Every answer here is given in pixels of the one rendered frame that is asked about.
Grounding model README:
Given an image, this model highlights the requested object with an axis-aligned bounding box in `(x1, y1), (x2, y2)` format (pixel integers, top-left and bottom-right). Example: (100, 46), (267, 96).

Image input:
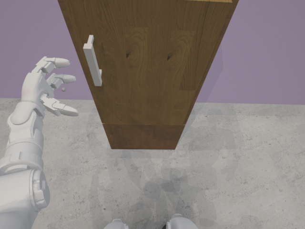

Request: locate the left robot forearm
(0, 102), (45, 176)

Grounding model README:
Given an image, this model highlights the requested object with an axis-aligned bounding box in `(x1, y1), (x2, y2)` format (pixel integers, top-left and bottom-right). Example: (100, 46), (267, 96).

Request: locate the left robot upper arm
(0, 169), (50, 229)

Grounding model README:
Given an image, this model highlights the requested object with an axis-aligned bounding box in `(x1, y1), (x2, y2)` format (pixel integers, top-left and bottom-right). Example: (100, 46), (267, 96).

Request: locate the cupboard door
(64, 0), (232, 125)

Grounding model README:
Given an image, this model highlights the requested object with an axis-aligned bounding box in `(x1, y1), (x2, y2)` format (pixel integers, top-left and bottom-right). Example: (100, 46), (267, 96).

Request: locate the handle
(83, 35), (102, 86)

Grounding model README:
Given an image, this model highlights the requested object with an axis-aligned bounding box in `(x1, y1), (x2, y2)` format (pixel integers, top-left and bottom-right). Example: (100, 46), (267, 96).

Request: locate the left robot hand
(21, 56), (79, 116)

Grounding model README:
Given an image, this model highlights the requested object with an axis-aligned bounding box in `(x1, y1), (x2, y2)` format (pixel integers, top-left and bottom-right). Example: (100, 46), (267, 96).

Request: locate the robot right thigh
(166, 217), (198, 229)

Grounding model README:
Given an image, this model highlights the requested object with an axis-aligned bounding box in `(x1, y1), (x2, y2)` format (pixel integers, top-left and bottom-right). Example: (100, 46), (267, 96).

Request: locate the right robot shin
(171, 214), (182, 219)

